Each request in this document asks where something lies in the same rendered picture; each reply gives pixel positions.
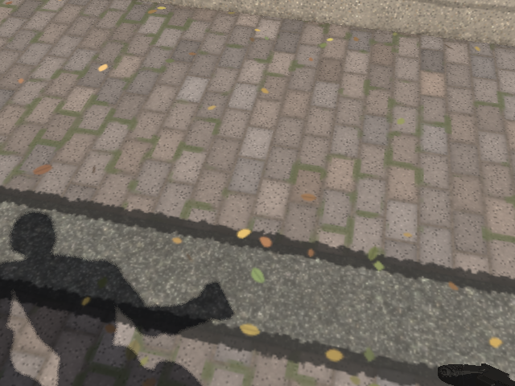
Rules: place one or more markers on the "robot right hand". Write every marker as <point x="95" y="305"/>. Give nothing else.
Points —
<point x="472" y="375"/>

